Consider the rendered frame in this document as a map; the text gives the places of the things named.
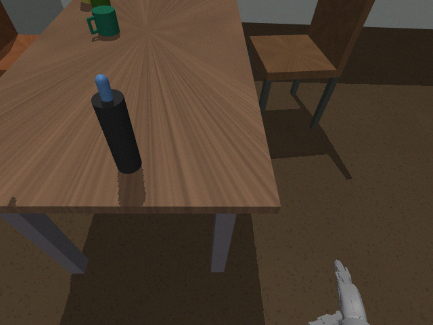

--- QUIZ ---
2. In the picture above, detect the chair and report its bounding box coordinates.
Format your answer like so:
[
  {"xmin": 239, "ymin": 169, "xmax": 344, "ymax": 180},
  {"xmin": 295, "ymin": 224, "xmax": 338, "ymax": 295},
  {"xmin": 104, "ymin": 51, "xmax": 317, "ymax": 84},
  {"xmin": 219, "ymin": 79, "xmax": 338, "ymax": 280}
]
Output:
[
  {"xmin": 0, "ymin": 1, "xmax": 39, "ymax": 77},
  {"xmin": 248, "ymin": 0, "xmax": 375, "ymax": 130}
]

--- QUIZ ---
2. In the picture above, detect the right robot hand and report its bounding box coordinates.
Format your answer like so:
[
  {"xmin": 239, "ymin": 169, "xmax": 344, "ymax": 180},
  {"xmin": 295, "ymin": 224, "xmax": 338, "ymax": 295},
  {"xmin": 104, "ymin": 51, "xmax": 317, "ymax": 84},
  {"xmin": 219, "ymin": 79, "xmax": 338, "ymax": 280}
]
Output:
[{"xmin": 307, "ymin": 259, "xmax": 367, "ymax": 325}]

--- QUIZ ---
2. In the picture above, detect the table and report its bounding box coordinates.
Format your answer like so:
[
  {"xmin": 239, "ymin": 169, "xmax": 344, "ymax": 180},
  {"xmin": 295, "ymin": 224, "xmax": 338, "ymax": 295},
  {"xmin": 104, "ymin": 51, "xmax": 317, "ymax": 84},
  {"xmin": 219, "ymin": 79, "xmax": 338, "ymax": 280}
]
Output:
[{"xmin": 0, "ymin": 0, "xmax": 281, "ymax": 274}]

